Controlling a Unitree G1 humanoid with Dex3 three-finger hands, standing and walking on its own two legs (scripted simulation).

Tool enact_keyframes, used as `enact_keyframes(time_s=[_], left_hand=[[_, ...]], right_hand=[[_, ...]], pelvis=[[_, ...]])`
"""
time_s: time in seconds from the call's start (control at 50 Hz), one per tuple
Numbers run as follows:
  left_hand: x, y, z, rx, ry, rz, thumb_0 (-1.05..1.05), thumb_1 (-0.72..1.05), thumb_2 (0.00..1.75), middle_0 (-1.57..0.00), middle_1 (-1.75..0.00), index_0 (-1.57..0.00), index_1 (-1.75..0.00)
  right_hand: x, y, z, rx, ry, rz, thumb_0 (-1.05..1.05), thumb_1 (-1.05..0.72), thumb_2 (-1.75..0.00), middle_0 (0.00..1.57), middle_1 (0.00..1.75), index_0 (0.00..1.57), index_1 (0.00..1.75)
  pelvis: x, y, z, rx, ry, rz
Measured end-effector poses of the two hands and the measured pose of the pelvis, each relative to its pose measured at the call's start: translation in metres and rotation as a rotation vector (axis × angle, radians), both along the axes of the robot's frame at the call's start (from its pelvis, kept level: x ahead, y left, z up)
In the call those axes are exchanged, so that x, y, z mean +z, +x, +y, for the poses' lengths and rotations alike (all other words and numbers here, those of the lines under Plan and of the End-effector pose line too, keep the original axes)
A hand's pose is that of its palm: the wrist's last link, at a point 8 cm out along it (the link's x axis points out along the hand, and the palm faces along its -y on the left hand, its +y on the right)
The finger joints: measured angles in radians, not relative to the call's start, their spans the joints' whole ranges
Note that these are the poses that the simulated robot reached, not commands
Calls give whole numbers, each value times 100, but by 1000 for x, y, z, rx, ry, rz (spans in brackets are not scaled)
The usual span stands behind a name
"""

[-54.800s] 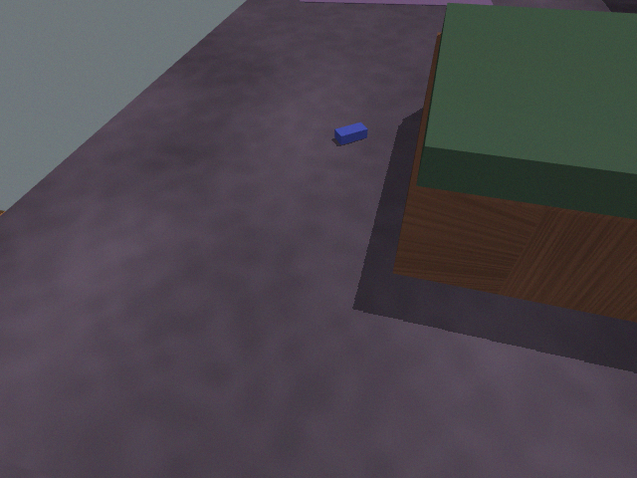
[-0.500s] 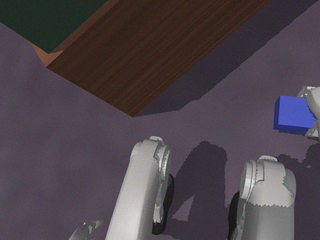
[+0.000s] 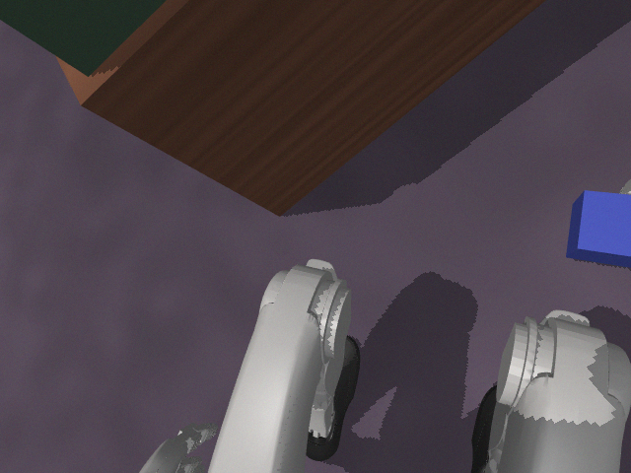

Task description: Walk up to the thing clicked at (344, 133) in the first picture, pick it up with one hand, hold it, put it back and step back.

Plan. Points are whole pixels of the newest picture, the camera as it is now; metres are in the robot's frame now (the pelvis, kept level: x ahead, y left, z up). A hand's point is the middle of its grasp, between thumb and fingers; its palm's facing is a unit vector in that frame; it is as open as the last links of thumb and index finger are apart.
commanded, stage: rest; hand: right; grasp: from above
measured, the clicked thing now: out of the picture +0.44 -0.29 -0.24
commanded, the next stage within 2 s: open in 1.02 s
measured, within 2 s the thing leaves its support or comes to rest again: rests again in 0.70 s
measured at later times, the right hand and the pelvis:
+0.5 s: hand out of the picture +0.44 -0.29 -0.25, palm faces -0.46 +0.13 -0.88, open 10.7 cm; pelvis +0.00 +0.00 -0.01, yaw +3 degrees
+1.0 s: hand out of the picture +0.45 -0.29 -0.25, palm faces -0.45 +0.14 -0.88, open 10.7 cm; pelvis +0.00 -0.01 -0.02, yaw +4 degrees
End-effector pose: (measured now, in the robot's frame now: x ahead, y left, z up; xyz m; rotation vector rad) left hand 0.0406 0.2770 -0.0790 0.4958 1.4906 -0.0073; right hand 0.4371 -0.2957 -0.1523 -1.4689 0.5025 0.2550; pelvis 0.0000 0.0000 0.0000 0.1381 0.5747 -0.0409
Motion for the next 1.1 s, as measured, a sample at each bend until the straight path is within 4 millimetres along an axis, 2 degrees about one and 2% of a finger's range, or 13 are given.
enact_keyframes(time_s=[0.14,0.3,0.48,0.76,1.1], left_hand=[[-4,3,-5,-30,-19,-6,0,90,89,-20,-30,-21,-30],[-3,-2,-8,-57,-29,11,0,90,89,-20,-30,-21,-30],[1,-8,-11,-71,-40,44,0,90,89,-20,-30,-21,-30],[7,-7,-13,-130,-41,10,0,90,89,-20,-30,-21,-30],[15,-21,-22,-166,-60,15,0,90,89,-20,-30,-21,-30]], right_hand=[[-10,6,0,-20,-2,11,0,13,-57,64,55,70,52],[-24,15,0,-32,22,-14,0,12,-57,63,56,70,52],[-38,9,3,-18,21,8,0,12,-57,63,56,70,52],[-39,14,-1,-28,19,-15,0,12,-57,63,56,69,52],[-39,15,-3,-36,22,-10,0,12,-57,63,55,69,53]], pelvis=[[-5,2,-1,6,9,-9],[-11,2,-2,15,28,-29],[-13,3,-4,22,39,-38],[-17,-2,-6,31,57,-75],[-17,-6,-9,39,75,-103]])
